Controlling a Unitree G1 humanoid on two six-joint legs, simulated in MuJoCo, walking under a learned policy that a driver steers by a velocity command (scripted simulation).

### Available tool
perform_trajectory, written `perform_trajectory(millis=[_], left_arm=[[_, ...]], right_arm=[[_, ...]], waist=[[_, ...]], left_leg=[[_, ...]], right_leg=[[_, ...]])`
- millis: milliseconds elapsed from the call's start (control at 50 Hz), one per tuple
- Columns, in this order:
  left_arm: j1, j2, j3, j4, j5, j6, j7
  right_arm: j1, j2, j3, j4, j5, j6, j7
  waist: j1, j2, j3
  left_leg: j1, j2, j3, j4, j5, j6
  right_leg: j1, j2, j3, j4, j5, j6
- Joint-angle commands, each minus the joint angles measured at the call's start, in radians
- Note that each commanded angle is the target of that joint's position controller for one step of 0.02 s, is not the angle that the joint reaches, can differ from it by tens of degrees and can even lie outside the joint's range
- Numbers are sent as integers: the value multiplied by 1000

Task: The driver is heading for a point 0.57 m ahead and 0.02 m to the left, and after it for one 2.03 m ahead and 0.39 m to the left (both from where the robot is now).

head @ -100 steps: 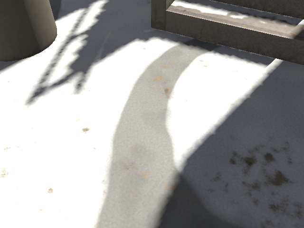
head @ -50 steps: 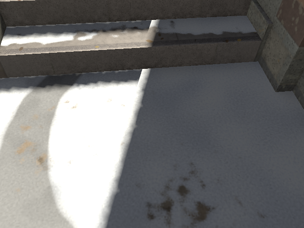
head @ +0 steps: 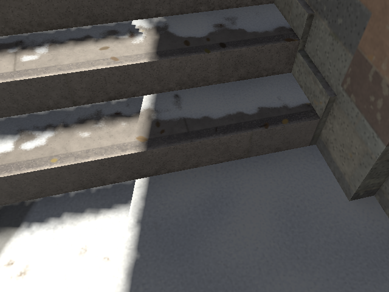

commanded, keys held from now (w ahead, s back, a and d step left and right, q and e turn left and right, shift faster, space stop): w+q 0.18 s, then w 0.70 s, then no key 0.12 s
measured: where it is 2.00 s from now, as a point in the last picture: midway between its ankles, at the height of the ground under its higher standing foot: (183, 247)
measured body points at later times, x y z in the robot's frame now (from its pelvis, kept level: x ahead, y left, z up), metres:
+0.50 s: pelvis +0.29 -0.03 +0.00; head +0.31 -0.03 +0.45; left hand +0.40 +0.25 -0.10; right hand +0.35 -0.30 -0.14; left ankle +0.12 +0.05 -0.65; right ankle +0.36 -0.10 -0.73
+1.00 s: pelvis +0.52 +0.06 +0.00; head +0.55 +0.08 +0.45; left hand +0.46 +0.30 -0.15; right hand +0.74 -0.14 -0.10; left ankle +0.58 +0.14 -0.73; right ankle +0.41 -0.09 -0.66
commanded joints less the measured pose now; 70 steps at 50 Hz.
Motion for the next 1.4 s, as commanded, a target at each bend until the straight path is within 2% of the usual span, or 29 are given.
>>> perform_trajectory(millis=[20,160,280,340,380,400,420,440,460,500,580,640,780,840,880,900,920,940,960,1000,1040,1080,1160,1240,1260,1300,1320,1360,1400], left_arm=[[47,84,16,-68,16,24,-5],[-212,74,6,-162,8,40,-13],[-356,68,-8,-212,-3,20,-24],[-260,107,5,-188,-7,6,-19],[-29,158,30,-117,-5,-11,3],[130,219,45,-104,16,-18,20],[179,310,77,-80,22,-5,18],[121,217,66,-80,-4,8,7],[47,160,53,-88,-14,7,1],[11,106,38,-66,-11,-2,-4],[64,104,36,-3,-30,-30,-11],[104,110,38,30,-34,-29,-10],[199,129,41,101,-29,-23,-7],[190,141,44,121,-23,-19,2],[155,146,43,124,-28,-18,9],[160,121,32,125,-34,-18,12],[166,68,11,87,-53,-22,15],[291,21,5,111,-69,-12,20],[241,115,31,135,-34,5,28],[160,59,23,134,-21,12,22],[152,40,20,146,-3,36,15],[159,7,12,160,-7,45,9],[77,3,2,173,-16,59,24],[28,6,-10,193,-23,72,39],[17,13,-14,197,-15,72,41],[-2,85,-7,197,-5,61,46],[-39,110,2,214,-28,63,42],[-34,28,-13,223,-32,56,32],[-18,20,-15,243,-33,52,38]], right_arm=[[62,-110,-25,-32,10,-25,-6],[179,-141,-37,-12,14,-20,-14],[257,-129,-30,9,-4,-24,-30],[198,-152,-32,4,-8,-32,-38],[170,-158,-30,7,-8,-39,-30],[170,-109,-14,-19,-1,-45,-23],[322,-27,2,-17,34,-38,-19],[261,-120,-8,3,-3,-31,-29],[161,-122,-10,-13,-9,-33,-20],[91,-99,-4,-26,-18,-29,-4],[86,-65,7,-18,-37,-4,14],[-47,-52,17,-56,-39,-6,21],[-274,-28,44,-108,-18,-16,14],[-278,-52,37,-109,-19,-26,4],[-134,-66,26,-57,-33,-45,-14],[2,-98,15,-8,-50,-59,-27],[139,-175,-3,11,-71,-68,-41],[165,-245,-27,31,-52,-54,-33],[120,-176,-16,27,-6,-47,-23],[-20,-64,17,14,-2,-52,-19],[-47,-22,38,35,7,-57,-29],[-59,-28,47,57,-5,-69,-33],[-42,-60,50,94,-5,-61,-38],[-37,-44,59,123,2,-40,-41],[-41,-43,60,127,5,-33,-42],[8,-28,61,134,-7,-24,-42],[111,13,68,173,3,-12,-45],[63,-29,57,192,-2,-1,-54],[49,-29,54,198,-1,-2,-53]], waist=[[27,34,-61],[-52,76,-18],[-111,92,-14],[-47,108,-25],[60,65,-143],[120,-17,-274],[61,-271,-382],[51,-106,-269],[38,-20,-135],[7,-18,-55],[-26,-69,-55],[-5,-57,-18],[51,-64,-1],[30,-61,0],[-42,-32,-80],[-87,-11,-162],[-125,98,-279],[-78,295,-364],[-54,115,-290],[1,70,-125],[38,94,-88],[66,109,-111],[44,123,-162],[34,120,-139],[41,89,-112],[-2,6,-53],[-54,-91,-22],[-11,-52,27],[-10,-55,8]], left_leg=[[126,267,-340,-241,298,163],[154,202,-321,-256,278,96],[303,239,-344,-196,412,77],[308,268,-350,-131,552,39],[270,204,-285,138,677,5],[132,157,-243,390,428,-12],[-182,-19,-124,707,-249,-58],[-305,37,-153,777,-305,-43],[-309,74,-161,767,-212,-43],[-273,128,-141,684,-148,-52],[-248,158,-90,606,-111,-82],[-329,196,-48,503,-19,-105],[-222,165,29,152,127,-103],[-180,151,23,84,62,-66],[21,96,49,-21,56,-31],[217,131,13,-38,122,-3],[470,366,-230,-24,295,56],[590,579,-540,-78,611,200],[495,516,-465,-85,651,176],[298,426,-261,-140,731,123],[154,362,-159,-187,801,83],[106,341,-81,-163,976,90],[136,300,-29,-131,913,55],[56,311,-85,-156,450,33],[11,296,-101,-166,233,6],[-55,231,-118,-182,-106,-53],[24,181,-94,-227,-133,-64],[96,192,-94,-197,-58,-65],[121,203,-99,-194,-15,-63]], right_leg=[[-149,-66,29,-61,18,40],[-256,-60,-3,-397,277,96],[-232,-21,-24,-599,319,58],[-50,8,-17,-693,235,1],[250,21,-16,-768,206,-49],[477,-176,195,-779,60,-103],[723,-417,660,-862,-20,-257],[624,-391,732,-936,-122,-239],[482,-342,563,-948,-77,-217],[340,-252,363,-986,143,-174],[291,-196,220,-1032,350,-167],[295,-187,166,-1082,368,-175],[341,-164,66,-1049,522,-135],[412,-207,83,-985,616,-127],[429,-173,46,-784,868,-98],[355,-130,19,-619,817,-74],[138,-60,-33,-348,482,-38],[-71,95,-61,-62,-225,-14],[-92,38,43,-19,-202,-24],[-87,-20,40,-78,-109,-12],[23,-37,26,-166,-51,13],[104,-16,15,-253,-22,36],[164,5,-19,-504,52,51],[281,-15,-14,-694,144,36],[331,-31,4,-791,215,28],[380,-148,124,-853,356,9],[258,-147,133,-847,271,-22],[179,-103,107,-886,188,5],[204,-92,100,-896,217,13]])
Velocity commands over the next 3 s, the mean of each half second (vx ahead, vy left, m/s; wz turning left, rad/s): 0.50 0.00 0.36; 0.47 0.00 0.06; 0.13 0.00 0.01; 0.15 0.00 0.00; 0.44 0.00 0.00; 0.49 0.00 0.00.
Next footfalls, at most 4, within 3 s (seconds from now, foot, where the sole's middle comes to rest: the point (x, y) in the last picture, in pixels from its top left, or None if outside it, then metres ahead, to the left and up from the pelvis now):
0.40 right None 0.40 -0.09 -0.77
0.90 left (156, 248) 0.62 0.15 -0.77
1.28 right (208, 230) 0.69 -0.03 -0.77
2.40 left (144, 203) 0.80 0.21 -0.77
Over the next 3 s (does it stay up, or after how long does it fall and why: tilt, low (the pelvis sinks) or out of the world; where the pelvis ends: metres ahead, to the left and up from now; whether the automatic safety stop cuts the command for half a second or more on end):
stays up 1.00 0.13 0.14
